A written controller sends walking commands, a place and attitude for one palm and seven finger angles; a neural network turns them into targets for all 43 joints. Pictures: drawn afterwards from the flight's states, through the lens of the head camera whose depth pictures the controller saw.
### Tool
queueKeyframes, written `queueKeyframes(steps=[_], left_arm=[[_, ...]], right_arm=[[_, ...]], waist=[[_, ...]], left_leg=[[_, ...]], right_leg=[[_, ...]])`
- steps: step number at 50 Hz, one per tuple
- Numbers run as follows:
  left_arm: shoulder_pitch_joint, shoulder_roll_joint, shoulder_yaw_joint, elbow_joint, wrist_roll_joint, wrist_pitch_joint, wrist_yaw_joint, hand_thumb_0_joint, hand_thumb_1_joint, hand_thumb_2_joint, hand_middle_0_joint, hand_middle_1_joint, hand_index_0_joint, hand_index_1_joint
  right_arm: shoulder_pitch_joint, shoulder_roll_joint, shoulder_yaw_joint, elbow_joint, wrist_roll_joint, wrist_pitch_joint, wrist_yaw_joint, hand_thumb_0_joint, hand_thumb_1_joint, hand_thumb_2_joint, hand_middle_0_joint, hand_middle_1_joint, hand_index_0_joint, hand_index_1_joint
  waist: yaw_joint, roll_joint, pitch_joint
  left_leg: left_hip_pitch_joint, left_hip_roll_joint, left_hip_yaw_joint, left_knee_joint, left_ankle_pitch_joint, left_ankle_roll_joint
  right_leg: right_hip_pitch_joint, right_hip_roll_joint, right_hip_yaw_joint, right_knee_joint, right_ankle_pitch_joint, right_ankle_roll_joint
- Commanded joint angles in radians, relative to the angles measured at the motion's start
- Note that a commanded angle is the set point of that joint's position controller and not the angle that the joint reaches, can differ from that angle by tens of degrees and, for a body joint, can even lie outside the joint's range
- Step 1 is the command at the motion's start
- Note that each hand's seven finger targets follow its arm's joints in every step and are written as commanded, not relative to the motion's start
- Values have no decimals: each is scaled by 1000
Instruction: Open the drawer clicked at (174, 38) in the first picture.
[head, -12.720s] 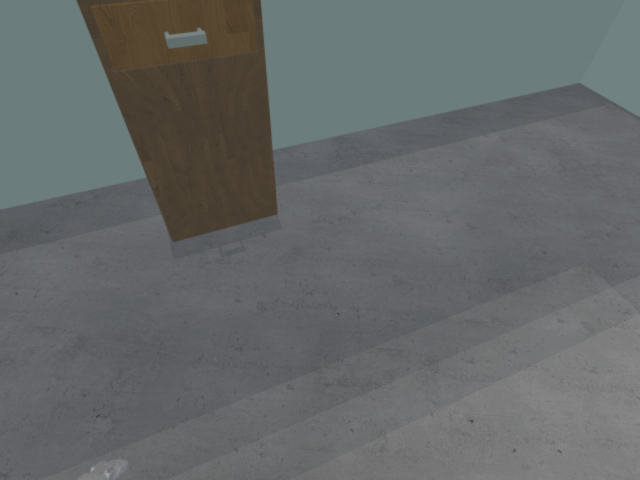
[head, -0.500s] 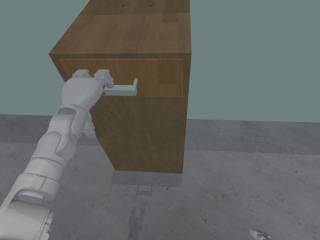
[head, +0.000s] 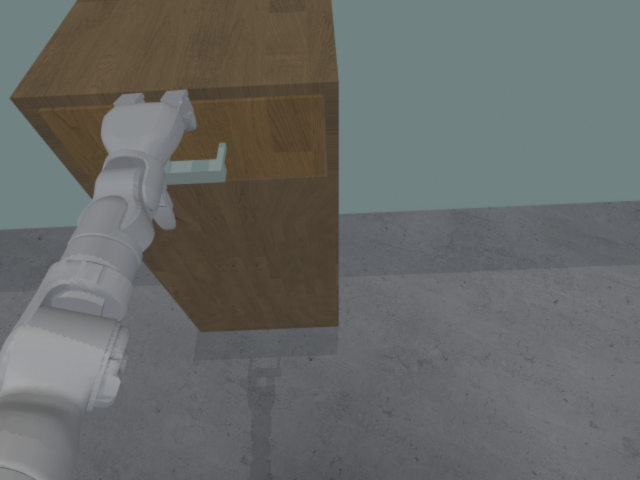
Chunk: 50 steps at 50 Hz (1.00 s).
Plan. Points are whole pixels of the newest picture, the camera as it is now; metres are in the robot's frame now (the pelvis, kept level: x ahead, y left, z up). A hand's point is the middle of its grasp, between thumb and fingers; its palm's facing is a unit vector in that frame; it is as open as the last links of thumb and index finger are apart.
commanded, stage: move the hooked fingers above the handle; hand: left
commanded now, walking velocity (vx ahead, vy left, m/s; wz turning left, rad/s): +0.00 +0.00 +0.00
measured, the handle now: (192, 161) +0.57 +0.20 +0.04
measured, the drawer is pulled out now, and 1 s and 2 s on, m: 0.00 0.00 0.00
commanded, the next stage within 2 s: none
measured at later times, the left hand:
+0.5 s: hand (177, 150) +0.52 +0.19 +0.10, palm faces +0.03 +0.00 -1.00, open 13.6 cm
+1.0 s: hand (202, 144) +0.53 +0.16 +0.10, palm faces +0.13 -0.05 -0.99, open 13.4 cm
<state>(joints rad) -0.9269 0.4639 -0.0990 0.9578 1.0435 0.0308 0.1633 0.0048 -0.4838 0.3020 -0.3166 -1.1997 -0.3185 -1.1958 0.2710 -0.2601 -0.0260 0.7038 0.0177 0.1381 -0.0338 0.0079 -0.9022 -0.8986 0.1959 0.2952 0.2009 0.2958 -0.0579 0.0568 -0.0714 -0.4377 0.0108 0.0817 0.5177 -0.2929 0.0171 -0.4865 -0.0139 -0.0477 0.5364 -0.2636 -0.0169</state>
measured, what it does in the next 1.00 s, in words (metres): stands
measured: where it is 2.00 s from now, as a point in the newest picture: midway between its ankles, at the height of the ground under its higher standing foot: outside the picture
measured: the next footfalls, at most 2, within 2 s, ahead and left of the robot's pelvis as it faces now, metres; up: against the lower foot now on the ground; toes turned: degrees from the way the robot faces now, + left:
none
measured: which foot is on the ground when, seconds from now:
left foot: down 0.00-1.00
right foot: down 0.00-1.00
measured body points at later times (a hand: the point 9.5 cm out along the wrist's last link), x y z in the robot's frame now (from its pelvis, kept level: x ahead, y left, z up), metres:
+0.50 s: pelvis +0.00 +0.00 +0.00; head +0.08 -0.02 +0.44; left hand +0.52 +0.19 +0.16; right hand +0.00 -0.27 -0.15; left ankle -0.03 +0.11 -0.73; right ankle -0.01 -0.11 -0.73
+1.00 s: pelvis -0.01 +0.02 -0.01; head +0.09 +0.00 +0.43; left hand +0.52 +0.16 +0.15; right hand -0.01 -0.26 -0.15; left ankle -0.03 +0.11 -0.73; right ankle -0.01 -0.11 -0.73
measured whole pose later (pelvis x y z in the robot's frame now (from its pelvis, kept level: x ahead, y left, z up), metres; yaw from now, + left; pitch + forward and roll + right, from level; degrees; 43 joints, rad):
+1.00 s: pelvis -0.01 +0.02 -0.01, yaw -1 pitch +18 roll -1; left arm -1.11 0.45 -0.06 1.14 1.11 -0.04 0.33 0.00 -0.48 0.30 -0.46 -1.30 -0.38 -1.26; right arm 0.32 -0.29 -0.02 0.72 -0.01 0.10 -0.03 0.01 -0.90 -0.90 0.20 0.30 0.20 0.30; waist -0.15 0.06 -0.11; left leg -0.64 0.01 0.08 0.65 -0.33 0.04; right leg -0.67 -0.02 -0.04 0.62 -0.27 0.00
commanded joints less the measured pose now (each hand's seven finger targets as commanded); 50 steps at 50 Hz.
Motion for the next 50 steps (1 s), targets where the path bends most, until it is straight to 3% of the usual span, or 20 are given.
queueKeyframes(steps=[1, 4, 9, 11, 14, 17, 18, 20, 25, 28, 34, 35, 36, 37, 39, 43, 44, 45, 48, 50], left_arm=[[-466, 208, 28, -103, -14, 31, -15, 0, -500, 300, -300, -1200, -300, -1200], [-573, 124, -47, -186, -42, -33, -67, 0, -500, 300, -300, -1200, -300, -1200], [-661, 273, 56, -184, -41, -135, -42, 0, -500, 300, -300, -1200, -300, -1200], [-666, 360, 131, -147, -19, -142, 12, 0, -500, 300, -300, -1200, -300, -1200], [-622, 474, 232, -112, 16, -103, 92, 0, -500, 300, -300, -1200, -300, -1200], [-538, 420, 198, -52, 43, -18, 130, 0, -500, 300, -300, -1200, -300, -1200], [-544, 410, 187, -37, 44, 4, 136, 0, -500, 300, -300, -1200, -300, -1200], [-597, 466, 208, -43, 45, 32, 142, 0, -500, 300, -300, -1200, -300, -1200], [-598, 434, 156, 5, 27, 64, 66, 0, -500, 300, -300, -1200, -300, -1200], [-590, 284, 23, 46, 12, 41, -16, 0, -500, 300, -300, -1200, -300, -1200], [-678, 68, -123, -94, -56, -136, -114, 0, -500, 300, -300, -1200, -300, -1200], [-692, 83, -107, -91, -61, -158, -104, 0, -500, 300, -300, -1200, -300, -1200], [-690, 149, -49, -78, -57, -171, -85, 0, -500, 300, -300, -1200, -300, -1200], [-735, 174, -26, -102, -55, -188, -59, 0, -500, 300, -300, -1200, -300, -1200], [-748, 331, 104, -126, -33, -206, 15, 0, -500, 300, -300, -1200, -300, -1200], [-740, 401, 164, -30, 42, -102, 178, 0, -500, 300, -300, -1200, -300, -1200], [-731, 425, 183, -1, 54, -60, 204, 0, -500, 300, -300, -1200, -300, -1200], [-738, 433, 172, 22, 70, -12, 222, 0, -500, 300, -300, -1200, -300, -1200], [-759, 455, 170, 50, 87, 99, 224, 0, -500, 300, -300, -1200, -300, -1200], [-757, 482, 168, 97, 81, 154, 210, 0, -500, 300, -300, -1200, -300, -1200]], right_arm=[[95, -149, -61, -76, 0, -16, -4, 0, -900, -900, 200, 300, 200, 300], [128, -150, -78, -68, -3, -22, -8, 0, -900, -900, 200, 300, 200, 300], [183, -154, -75, -34, -12, -34, -22, 0, -900, -900, 200, 300, 200, 300], [201, -152, -70, -26, -15, -41, -20, 0, -900, -900, 200, 300, 200, 300], [188, -150, -60, -39, -22, -43, -12, 0, -900, -900, 200, 300, 200, 300], [173, -151, -62, -53, -26, -42, 6, 0, -900, -900, 200, 300, 200, 300], [170, -157, -62, -52, -25, -39, 8, 0, -900, -900, 200, 300, 200, 300], [158, -167, -61, -59, -17, -32, 4, 0, -900, -900, 200, 300, 200, 300], [149, -169, -60, -68, 2, -28, -18, 0, -900, -900, 200, 300, 200, 300], [165, -171, -62, -63, 11, -38, -29, 0, -900, -900, 200, 300, 200, 300], [191, -160, -72, -43, 1, -58, -29, 0, -900, -900, 200, 300, 200, 300], [195, -159, -72, -35, -2, -61, -26, 0, -900, -900, 200, 300, 200, 300], [202, -165, -71, -28, -2, -61, -25, 0, -900, -900, 200, 300, 200, 300], [209, -166, -69, -28, -8, -65, -24, 0, -900, -900, 200, 300, 200, 300], [219, -170, -68, -33, -16, -70, -26, 0, -900, -900, 200, 300, 200, 300], [195, -152, -46, -45, -30, -74, -7, 0, -900, -900, 200, 300, 200, 300], [185, -156, -44, -45, -32, -72, -4, 0, -900, -900, 200, 300, 200, 300], [182, -162, -43, -45, -36, -68, 1, 0, -900, -900, 200, 300, 200, 300], [172, -173, -44, -46, -32, -46, 7, 0, -900, -900, 200, 300, 200, 300], [154, -179, -37, -42, -22, -29, -1, 0, -900, -900, 200, 300, 200, 300]], waist=[[-33, -96, -443], [-81, -88, -458], [-94, -44, -443], [-76, -2, -452], [-25, 43, -535], [-9, 46, -537], [-23, 10, -521], [-34, -58, -532], [-54, -85, -513], [-101, -89, -402], [-154, -20, -344], [-150, 1, -330], [-143, 0, -313], [-143, 6, -345], [-102, 22, -433], [-73, 87, -471], [-70, 42, -495], [-73, 61, -518], [-70, 27, -582], [-75, -32, -556]], left_leg=[[125, -28, -32, 4, 456, 24], [180, -30, -47, 21, 475, 34], [126, -39, -58, 42, 415, 35], [80, -40, -59, 47, 402, 28], [30, -42, -48, 64, 474, 18], [33, -28, -33, 65, 528, 9], [32, -24, -27, 60, 506, 12], [-5, -29, -20, 49, 442, 20], [16, -29, -13, 13, 352, 31], [66, -22, -28, 2, 288, 36], [206, -14, -80, 31, 302, 38], [201, -15, -88, 32, 274, 35], [178, -16, -96, 35, 253, 31], [171, -19, -101, 40, 256, 29], [133, -28, -100, 58, 303, 26], [39, -31, -82, 87, 373, 6], [15, -30, -74, 97, 395, 8], [10, -26, -65, 99, 406, 6], [15, -22, -48, 100, 450, 6], [-23, -24, -36, 84, 397, 13]], right_leg=[[279, 27, 33, -7, 475, -5], [248, 30, 41, -25, 482, -2], [215, 30, 61, -14, 446, -5], [208, 30, 61, 11, 428, -11], [268, 31, 54, 52, 493, -17], [248, 35, 30, 61, 506, -15], [240, 37, 29, 50, 494, -11], [289, 34, 38, 39, 492, 0], [311, 27, 49, 0, 442, 12], [195, 31, 43, -41, 335, 13], [10, 39, 39, -56, 222, 0], [-17, 40, 39, -55, 185, 0], [-33, 43, 36, -45, 165, -6], [-25, 43, 39, -30, 167, -7], [22, 46, 42, 4, 204, -17], [36, 48, 18, 70, 265, -22], [72, 48, 17, 75, 297, -19], [86, 44, 18, 82, 321, -14], [142, 43, 17, 80, 384, -6], [183, 38, 25, 61, 384, 3]])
